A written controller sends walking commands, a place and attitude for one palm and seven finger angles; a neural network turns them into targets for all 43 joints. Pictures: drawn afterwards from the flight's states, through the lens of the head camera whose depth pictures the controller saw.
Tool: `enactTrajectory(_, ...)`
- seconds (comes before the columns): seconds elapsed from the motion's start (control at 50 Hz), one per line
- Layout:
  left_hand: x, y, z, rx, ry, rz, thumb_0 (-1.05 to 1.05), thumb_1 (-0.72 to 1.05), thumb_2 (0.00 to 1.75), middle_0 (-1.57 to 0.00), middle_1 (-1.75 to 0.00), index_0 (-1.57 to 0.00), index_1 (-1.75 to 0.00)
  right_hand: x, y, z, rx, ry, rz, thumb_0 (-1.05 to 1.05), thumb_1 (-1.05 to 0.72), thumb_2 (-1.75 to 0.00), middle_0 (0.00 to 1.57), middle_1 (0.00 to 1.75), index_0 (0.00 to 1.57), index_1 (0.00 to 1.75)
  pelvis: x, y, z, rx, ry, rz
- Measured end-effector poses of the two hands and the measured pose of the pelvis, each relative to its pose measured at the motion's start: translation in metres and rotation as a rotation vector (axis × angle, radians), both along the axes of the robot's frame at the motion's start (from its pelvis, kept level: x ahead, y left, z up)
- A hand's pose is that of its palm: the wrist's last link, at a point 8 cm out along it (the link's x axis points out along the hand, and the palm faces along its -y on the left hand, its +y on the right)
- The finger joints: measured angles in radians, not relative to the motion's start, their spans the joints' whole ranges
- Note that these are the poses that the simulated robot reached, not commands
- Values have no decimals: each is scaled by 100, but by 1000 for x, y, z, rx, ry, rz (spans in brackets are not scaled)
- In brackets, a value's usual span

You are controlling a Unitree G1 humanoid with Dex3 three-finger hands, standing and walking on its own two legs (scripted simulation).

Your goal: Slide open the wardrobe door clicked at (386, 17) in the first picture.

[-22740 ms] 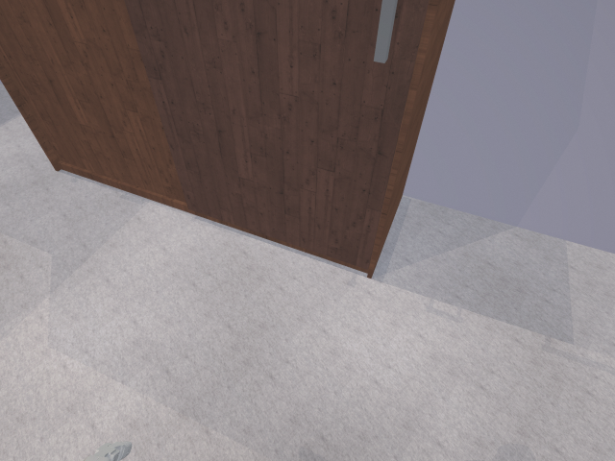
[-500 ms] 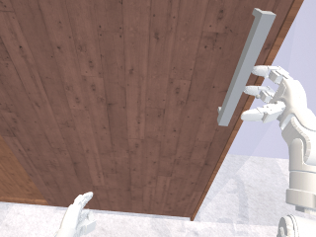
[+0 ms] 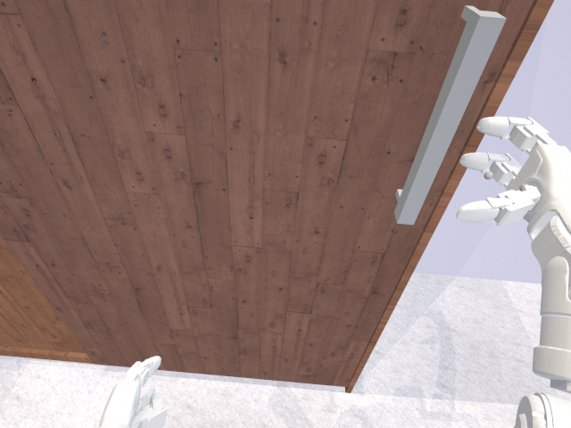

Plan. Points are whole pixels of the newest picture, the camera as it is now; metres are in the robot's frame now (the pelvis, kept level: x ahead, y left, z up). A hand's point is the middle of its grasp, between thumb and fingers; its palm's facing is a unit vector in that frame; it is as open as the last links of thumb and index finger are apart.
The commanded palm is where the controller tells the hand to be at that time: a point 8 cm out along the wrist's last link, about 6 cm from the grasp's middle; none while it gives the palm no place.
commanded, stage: move the hooked fingers beside the handle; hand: right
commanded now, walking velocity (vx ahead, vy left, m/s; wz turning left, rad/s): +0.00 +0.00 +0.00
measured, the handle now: (432, 130) +0.44 -0.17 +0.25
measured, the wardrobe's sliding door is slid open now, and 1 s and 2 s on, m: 0.00 0.00 0.00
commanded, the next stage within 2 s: feel for the door with the fingertips in 1.14 s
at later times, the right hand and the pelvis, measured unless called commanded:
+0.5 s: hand (497, 168) +0.36 -0.23 +0.25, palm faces +0.07 +1.00 -0.04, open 14.0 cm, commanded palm +0.33 -0.28 +0.24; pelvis +0.00 +0.00 +0.00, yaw +0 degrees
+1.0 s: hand (483, 169) +0.36 -0.21 +0.25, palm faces +0.06 +1.00 -0.04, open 14.0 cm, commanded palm +0.34 -0.27 +0.24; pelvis +0.00 +0.00 +0.00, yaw +0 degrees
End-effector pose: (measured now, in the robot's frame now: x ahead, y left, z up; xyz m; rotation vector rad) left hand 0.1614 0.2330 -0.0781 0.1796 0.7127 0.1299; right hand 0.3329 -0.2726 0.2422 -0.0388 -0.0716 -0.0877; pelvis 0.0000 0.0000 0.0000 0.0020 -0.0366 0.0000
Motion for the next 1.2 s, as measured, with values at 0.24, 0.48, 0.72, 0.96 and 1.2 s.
enactTrajectory(0.24,15,-6,6,-9,-40,-15,2,90,90,-20,-30,-21,-30,0,-13,1,-1,34,0,-1,50,-30,30,120,30,120,1,-2,0,1,11,-3)
enactTrajectory(0.48,21,-12,6,-10,-45,-35,2,90,90,-20,-30,-21,-30,1,-6,11,-6,-22,23,-1,50,-30,30,120,30,120,3,-2,0,1,9,-8)
enactTrajectory(0.72,18,-8,3,-13,-31,-33,2,90,90,-20,-30,-21,-30,-6,-2,1,-9,-6,18,-1,50,-30,30,120,30,120,4,0,-1,0,6,-5)
enactTrajectory(0.96,16,-2,2,-10,-27,-19,2,90,90,-20,-30,-21,-30,6,6,8,-10,13,31,-1,50,-30,30,120,30,120,2,3,0,-1,13,-9)
enactTrajectory(1.2,7,8,0,7,-2,-3,2,90,90,-20,-30,-21,-30,7,-6,-1,-12,25,-16,-1,50,-30,30,120,30,120,2,7,-1,0,13,-9)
